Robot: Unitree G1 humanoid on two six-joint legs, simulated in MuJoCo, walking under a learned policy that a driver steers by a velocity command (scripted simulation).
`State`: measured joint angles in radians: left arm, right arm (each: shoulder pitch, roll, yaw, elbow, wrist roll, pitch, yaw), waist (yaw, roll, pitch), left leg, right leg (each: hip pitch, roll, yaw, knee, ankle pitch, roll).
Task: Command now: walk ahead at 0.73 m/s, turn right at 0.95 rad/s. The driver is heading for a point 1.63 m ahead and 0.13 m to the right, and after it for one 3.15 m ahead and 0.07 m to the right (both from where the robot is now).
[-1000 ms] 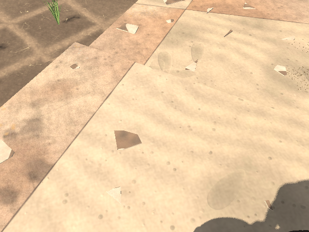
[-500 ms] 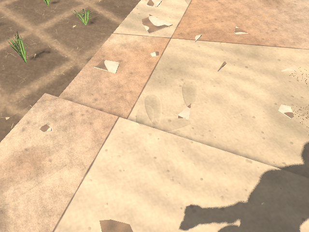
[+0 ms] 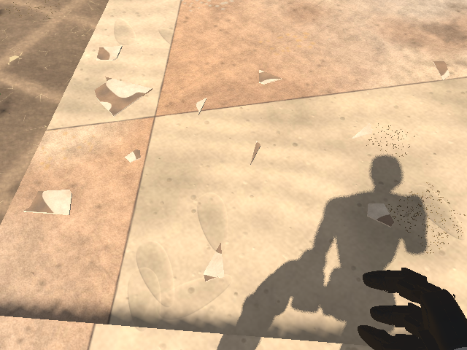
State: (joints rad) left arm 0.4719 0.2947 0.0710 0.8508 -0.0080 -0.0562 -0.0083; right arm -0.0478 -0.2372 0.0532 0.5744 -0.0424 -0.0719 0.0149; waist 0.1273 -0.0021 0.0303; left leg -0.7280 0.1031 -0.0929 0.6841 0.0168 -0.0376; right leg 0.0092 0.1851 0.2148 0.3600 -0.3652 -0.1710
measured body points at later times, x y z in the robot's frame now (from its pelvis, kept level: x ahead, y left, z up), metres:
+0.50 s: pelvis +0.24 +0.04 +0.00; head +0.27 +0.01 +0.45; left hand +0.56 +0.15 -0.06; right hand +0.16 -0.24 -0.13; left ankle +0.27 +0.17 -0.73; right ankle +0.30 -0.09 -0.72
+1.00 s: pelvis +0.25 +0.04 +0.01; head +0.27 +0.05 +0.46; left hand +0.51 +0.22 -0.10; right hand +0.23 -0.25 -0.10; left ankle +0.29 +0.12 -0.73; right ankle +0.25 -0.08 -0.68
